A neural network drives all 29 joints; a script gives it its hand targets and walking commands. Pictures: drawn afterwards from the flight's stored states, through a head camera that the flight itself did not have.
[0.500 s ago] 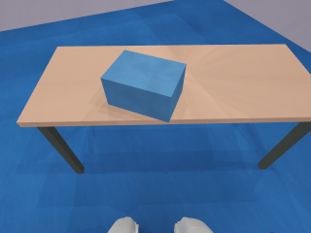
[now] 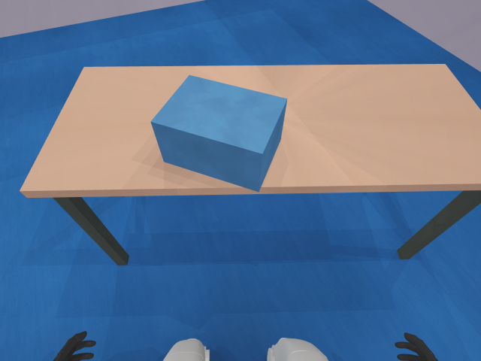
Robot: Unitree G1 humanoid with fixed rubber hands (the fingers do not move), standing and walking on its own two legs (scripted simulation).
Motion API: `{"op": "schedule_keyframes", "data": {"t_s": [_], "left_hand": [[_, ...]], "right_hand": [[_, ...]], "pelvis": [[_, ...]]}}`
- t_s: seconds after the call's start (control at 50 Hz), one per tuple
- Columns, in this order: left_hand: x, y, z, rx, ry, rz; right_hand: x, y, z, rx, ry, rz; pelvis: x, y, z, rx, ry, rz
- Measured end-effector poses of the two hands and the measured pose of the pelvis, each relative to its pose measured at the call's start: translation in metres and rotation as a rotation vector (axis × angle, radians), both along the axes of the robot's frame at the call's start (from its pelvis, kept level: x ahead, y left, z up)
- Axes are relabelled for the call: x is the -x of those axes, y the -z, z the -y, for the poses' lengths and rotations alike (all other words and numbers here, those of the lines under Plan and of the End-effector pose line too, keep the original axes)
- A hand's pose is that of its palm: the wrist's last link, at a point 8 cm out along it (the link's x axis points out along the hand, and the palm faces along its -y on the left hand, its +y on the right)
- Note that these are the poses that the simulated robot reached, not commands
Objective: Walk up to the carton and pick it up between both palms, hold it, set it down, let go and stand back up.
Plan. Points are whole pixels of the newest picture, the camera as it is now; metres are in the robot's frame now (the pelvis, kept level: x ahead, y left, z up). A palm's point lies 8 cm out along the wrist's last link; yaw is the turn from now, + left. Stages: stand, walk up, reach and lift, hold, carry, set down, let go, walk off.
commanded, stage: walk up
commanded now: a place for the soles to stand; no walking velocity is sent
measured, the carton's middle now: (222, 131) +0.62 +0.05 -0.06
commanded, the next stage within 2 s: none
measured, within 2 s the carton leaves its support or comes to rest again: neither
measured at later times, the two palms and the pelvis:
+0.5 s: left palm out of the picture +0.01 +0.43 -0.10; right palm (390, 340) +0.15 -0.24 -0.09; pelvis +0.03 +0.09 -0.01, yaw +5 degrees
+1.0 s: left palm (4, 320) +0.19 +0.42 -0.09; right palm (381, 327) +0.17 -0.24 -0.11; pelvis +0.13 +0.09 -0.01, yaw +1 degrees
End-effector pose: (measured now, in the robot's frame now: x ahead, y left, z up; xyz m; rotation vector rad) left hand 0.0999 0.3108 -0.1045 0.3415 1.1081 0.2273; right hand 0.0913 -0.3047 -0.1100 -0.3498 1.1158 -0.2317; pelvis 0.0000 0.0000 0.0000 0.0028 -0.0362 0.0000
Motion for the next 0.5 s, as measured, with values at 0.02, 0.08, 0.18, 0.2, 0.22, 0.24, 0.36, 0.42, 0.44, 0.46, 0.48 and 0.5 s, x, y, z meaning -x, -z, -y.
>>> {"op": "schedule_keyframes", "data": {"t_s": [0.02, 0.08, 0.18, 0.2, 0.22, 0.24, 0.36, 0.42, 0.44, 0.46, 0.48, 0.5], "left_hand": [[-0.001, -0.001, 0.000, -0.001, 0.001, 0.005], [0.000, -0.003, 0.001, -0.002, 0.004, 0.014], [0.008, -0.009, -0.001, 0.012, -0.003, 0.020], [0.011, -0.010, -0.004, 0.013, -0.011, 0.033], [0.016, -0.013, -0.009, 0.009, -0.021, 0.044], [0.022, -0.015, -0.015, 0.004, -0.037, 0.052], [0.075, -0.024, -0.064, -0.041, -0.139, 0.000], [0.095, -0.018, -0.094, -0.055, -0.162, -0.063], [0.098, -0.014, -0.103, -0.059, -0.163, -0.086], [0.098, -0.009, -0.112, -0.063, -0.158, -0.106], [0.096, -0.004, -0.119, -0.065, -0.153, -0.120], [0.091, 0.000, -0.124, -0.065, -0.147, -0.128]], "right_hand": [[0.001, 0.000, 0.000, -0.001, 0.005, -0.002], [0.002, 0.000, -0.001, -0.004, 0.007, -0.007], [0.006, -0.002, -0.007, -0.029, -0.001, -0.010], [0.006, -0.002, -0.009, -0.033, -0.008, -0.018], [0.006, -0.003, -0.010, -0.034, -0.016, -0.030], [0.005, -0.004, -0.012, -0.032, -0.028, -0.043], [-0.027, -0.016, -0.036, -0.015, -0.109, -0.032], [-0.049, -0.022, -0.054, -0.008, -0.139, 0.013], [-0.055, -0.023, -0.058, 0.001, -0.139, 0.035], [-0.059, -0.023, -0.061, 0.014, -0.132, 0.061], [-0.061, -0.022, -0.064, 0.027, -0.120, 0.086], [-0.060, -0.022, -0.066, 0.034, -0.100, 0.104]], "pelvis": [[0.001, 0.000, 0.001, -0.002, -0.002, 0.002], [0.003, -0.001, 0.000, -0.013, -0.007, 0.008], [0.005, -0.006, -0.008, -0.023, -0.021, 0.021], [0.004, -0.006, -0.010, -0.015, -0.036, 0.024], [0.003, -0.007, -0.014, -0.006, -0.050, 0.027], [0.001, -0.008, -0.017, 0.003, -0.062, 0.028], [-0.011, -0.012, -0.046, 0.038, -0.101, 0.039], [-0.021, -0.007, -0.064, 0.040, -0.105, 0.042], [-0.025, -0.004, -0.071, 0.030, -0.103, 0.045], [-0.028, 0.001, -0.078, 0.012, -0.093, 0.054], [-0.031, 0.005, -0.084, 0.002, -0.084, 0.059], [-0.034, 0.008, -0.089, 0.000, -0.080, 0.062]]}}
